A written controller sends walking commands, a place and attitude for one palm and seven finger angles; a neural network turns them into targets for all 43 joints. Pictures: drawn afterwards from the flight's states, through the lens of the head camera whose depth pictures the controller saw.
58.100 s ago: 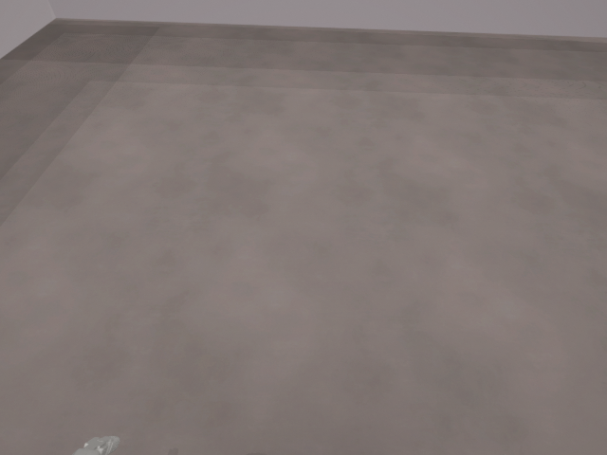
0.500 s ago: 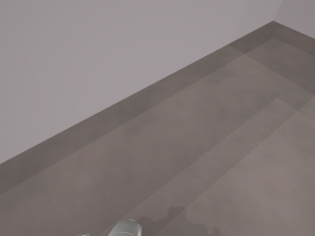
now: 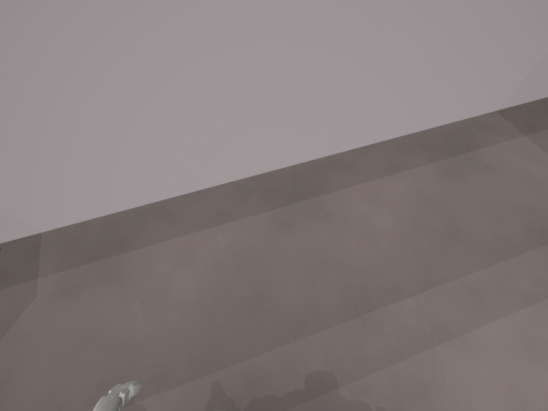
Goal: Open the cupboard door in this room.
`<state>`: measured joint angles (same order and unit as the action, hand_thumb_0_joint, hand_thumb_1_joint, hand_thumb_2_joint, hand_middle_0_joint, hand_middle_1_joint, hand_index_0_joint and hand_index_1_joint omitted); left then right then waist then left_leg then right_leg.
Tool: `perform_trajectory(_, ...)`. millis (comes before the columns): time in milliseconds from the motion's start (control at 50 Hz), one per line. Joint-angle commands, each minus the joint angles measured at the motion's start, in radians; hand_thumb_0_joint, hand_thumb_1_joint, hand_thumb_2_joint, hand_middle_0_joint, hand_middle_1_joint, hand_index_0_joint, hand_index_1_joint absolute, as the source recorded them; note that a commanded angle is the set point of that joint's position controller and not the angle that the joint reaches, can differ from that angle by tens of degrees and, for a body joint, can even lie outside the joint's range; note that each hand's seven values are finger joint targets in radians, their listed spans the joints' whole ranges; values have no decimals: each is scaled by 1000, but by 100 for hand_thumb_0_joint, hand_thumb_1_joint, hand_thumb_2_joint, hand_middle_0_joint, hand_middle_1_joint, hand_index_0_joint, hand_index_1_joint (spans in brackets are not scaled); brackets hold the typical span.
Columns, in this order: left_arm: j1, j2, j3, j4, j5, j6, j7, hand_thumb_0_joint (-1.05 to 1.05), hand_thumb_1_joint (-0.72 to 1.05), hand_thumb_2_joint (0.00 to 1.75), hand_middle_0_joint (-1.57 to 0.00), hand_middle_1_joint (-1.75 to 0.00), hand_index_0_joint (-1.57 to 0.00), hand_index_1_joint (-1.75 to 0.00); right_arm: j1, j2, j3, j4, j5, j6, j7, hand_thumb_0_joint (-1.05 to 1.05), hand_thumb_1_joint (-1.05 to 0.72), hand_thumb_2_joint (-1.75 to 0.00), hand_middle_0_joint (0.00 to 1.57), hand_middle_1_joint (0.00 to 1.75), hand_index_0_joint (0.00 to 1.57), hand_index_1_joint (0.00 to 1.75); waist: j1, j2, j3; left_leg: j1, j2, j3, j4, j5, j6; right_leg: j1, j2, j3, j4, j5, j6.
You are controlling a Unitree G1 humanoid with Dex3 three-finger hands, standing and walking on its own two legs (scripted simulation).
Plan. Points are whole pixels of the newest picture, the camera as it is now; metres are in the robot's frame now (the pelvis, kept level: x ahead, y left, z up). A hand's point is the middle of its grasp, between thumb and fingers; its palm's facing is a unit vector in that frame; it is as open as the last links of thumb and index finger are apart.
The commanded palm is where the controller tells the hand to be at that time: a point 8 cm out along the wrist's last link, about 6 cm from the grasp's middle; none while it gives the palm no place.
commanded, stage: turn to face it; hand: left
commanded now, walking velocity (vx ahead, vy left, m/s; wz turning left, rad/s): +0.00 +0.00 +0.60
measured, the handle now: out of the picture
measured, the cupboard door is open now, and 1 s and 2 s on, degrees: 51 51 51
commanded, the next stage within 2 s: take the last steps up to it in 1.90 s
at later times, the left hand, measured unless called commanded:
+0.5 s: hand out of the picture -0.02 +0.23 -0.18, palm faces +0.38 -0.90 -0.23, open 7.4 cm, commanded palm none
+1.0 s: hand out of the picture +0.00 +0.17 -0.14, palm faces +0.58 -0.77 -0.26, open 7.3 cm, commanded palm none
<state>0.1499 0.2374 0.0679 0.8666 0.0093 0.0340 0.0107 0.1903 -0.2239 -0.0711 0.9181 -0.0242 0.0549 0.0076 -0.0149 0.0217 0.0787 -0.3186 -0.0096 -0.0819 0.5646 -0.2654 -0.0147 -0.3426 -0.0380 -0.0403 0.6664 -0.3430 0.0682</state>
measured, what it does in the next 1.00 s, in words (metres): steps on the spot, turning left: right foot, then left foot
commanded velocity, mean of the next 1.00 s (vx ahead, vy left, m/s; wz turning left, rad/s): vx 0.00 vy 0.00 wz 0.60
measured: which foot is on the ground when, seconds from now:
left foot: down 0.00-0.02, up 0.04-0.36, down 0.38-0.82, up 0.84-1.00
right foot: up 0.00-0.00, down 0.02-0.38, up 0.40-0.80, down 0.82-1.00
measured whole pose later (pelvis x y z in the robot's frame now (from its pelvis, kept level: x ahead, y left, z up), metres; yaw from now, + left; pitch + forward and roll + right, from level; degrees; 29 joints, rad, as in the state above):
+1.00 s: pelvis +0.03 -0.04 +0.01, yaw +38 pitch -1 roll +2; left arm 0.18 0.16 0.03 0.87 0.02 0.01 0.03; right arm 0.18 -0.25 -0.10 0.96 -0.02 0.09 0.03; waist -0.04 0.03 0.10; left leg -0.51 0.00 0.00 1.15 -0.40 -0.06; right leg -0.20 -0.08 -0.16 0.52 -0.31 -0.02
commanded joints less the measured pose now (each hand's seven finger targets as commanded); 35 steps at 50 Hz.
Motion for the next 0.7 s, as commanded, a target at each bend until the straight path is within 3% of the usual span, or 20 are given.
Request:
perform_trajectory(0,174,240,50,-40,26,-47,19,0,90,90,-20,-30,-20,-30,-60,-84,-41,-126,13,-27,3,0,-90,-90,20,30,20,30,87,-365,-136,-332,-77,59,400,-363,-22,343,-451,411,-410,217,-179)
perform_trajectory(20,141,214,37,-51,16,-46,22,0,90,90,-20,-30,-20,-30,-66,-123,-46,-117,4,-17,5,0,-90,-90,20,30,20,30,66,-274,-112,-305,-14,1,587,-322,-12,227,-450,356,-391,218,-220)
perform_trajectory(40,88,184,33,-59,15,-47,25,0,90,90,-20,-30,-20,-30,-67,-112,-47,-98,6,-9,7,0,-90,-90,20,30,20,30,37,-297,-95,-309,8,4,680,-275,-22,184,-401,335,-385,225,-216)
perform_trajectory(60,38,148,21,-68,12,-45,25,0,90,90,-20,-30,-20,-30,-60,-117,-47,-79,5,-2,14,0,-90,-90,20,30,20,30,13,-261,-61,-300,33,14,729,-198,-29,147,-345,218,-369,247,-195)
perform_trajectory(80,5,120,16,-77,15,-44,26,0,90,90,-20,-30,-20,-30,-45,-102,-43,-68,6,3,20,0,-90,-90,20,30,20,30,-9,-229,-68,-272,42,34,721,-153,-38,133,-308,127,-349,304,-179)
perform_trajectory(120,19,116,13,-76,16,-49,26,0,90,90,-20,-30,-20,-30,-51,-78,-32,-59,8,6,27,0,-90,-90,20,30,20,30,-6,-213,-74,-245,42,79,628,-133,-51,163,-283,24,-327,410,-163)
perform_trajectory(180,90,140,22,-47,20,-50,26,0,90,90,-20,-30,-20,-30,-107,-59,-23,-67,12,4,29,0,-90,-90,20,30,20,30,34,-188,-87,-209,35,127,440,-174,-54,250,-306,-13,-294,516,-170)
perform_trajectory(240,131,177,37,-31,22,-46,23,0,90,90,-20,-30,-20,-30,-141,-49,-11,-81,16,-6,31,0,-90,-90,20,30,20,30,60,-216,-95,-153,30,171,267,-200,-43,284,-338,-41,-244,595,-180)
perform_trajectory(280,137,183,43,-21,25,-43,19,0,90,90,-20,-30,-20,-30,-125,-51,-11,-83,17,-13,29,0,-90,-90,20,30,20,30,55,-225,-105,-87,18,192,153,-178,-31,274,-346,-58,-198,600,-165)
perform_trajectory(300,125,189,47,-21,21,-41,16,0,90,90,-20,-30,-20,-30,-88,-62,-13,-76,16,-17,26,0,-90,-90,20,30,20,30,33,-220,-122,-27,13,198,71,-115,-24,250,-342,-84,-158,566,-144)
perform_trajectory(320,117,182,48,-25,13,-39,12,0,90,90,-20,-30,-20,-30,-49,-81,-18,-68,13,-23,26,0,-90,-90,20,30,20,30,9,-176,-136,74,7,197,-46,-18,-14,198,-323,-123,-86,517,-107)
perform_trajectory(340,112,157,45,-40,6,-34,7,0,90,90,-20,-30,-20,-30,26,-148,-35,-53,7,-33,24,0,-90,-90,20,30,20,30,-37,-37,-192,257,98,81,-141,163,27,54,-282,-163,85,358,-55)
perform_trajectory(360,87,76,26,-85,0,-30,-3,0,90,90,-20,-30,-20,-30,101,-278,-69,-48,-3,-38,15,0,-90,-90,20,30,20,30,-80,302,-218,398,403,-334,-176,569,186,-252,-120,-172,337,-280,28)
perform_trajectory(380,-6,89,10,-113,16,-14,9,0,90,90,-20,-30,-20,-30,165,-292,-67,-25,4,-30,4,0,-90,-90,20,30,20,30,-107,222,-208,363,452,-347,-177,632,243,-292,-107,-36,449,-339,12)
perform_trajectory(400,-31,68,16,-104,14,-15,15,0,90,90,-20,-30,-20,-30,153,-267,-63,-25,5,-35,-14,0,-90,-90,20,30,20,30,-94,232,-224,365,400,-316,-158,663,233,-325,-99,16,505,-278,11)
perform_trajectory(420,-39,76,19,-84,10,-15,12,0,90,90,-20,-30,-20,-30,101,-244,-54,-42,2,-36,-23,0,-90,-90,20,30,20,30,-78,205,-172,281,355,-254,-170,597,219,-308,-98,41,533,-212,14)
perform_trajectory(460,6,82,25,-44,11,-8,1,0,90,90,-20,-30,-20,-30,3,-202,-38,-66,1,-42,-26,0,-90,-90,20,30,20,30,-17,129,-131,203,268,-152,-198,502,178,-264,-84,47,533,-86,19)
perform_trajectory(480,21,80,25,-33,12,-8,-3,0,90,90,-20,-30,-20,-30,-10,-195,-33,-70,3,-46,-26,0,-90,-90,20,30,20,30,-4,120,-133,197,249,-126,-205,478,167,-247,-82,46,513,-55,21)
perform_trajectory(560,14,74,22,-37,9,-5,0,0,90,90,-20,-30,-20,-30,7,-194,-35,-63,0,-46,-21,0,-90,-90,20,30,20,30,-6,75,-118,180,243,-165,-219,410,182,-206,-55,40,392,-52,25)
perform_trajectory(680,-8,67,17,-68,4,-12,2,0,90,90,-20,-30,-20,-30,-11,-204,-48,-65,-6,-31,-14,0,-90,-90,20,30,20,30,-6,137,-106,111,208,-232,-195,340,172,-68,6,12,132,-77,10)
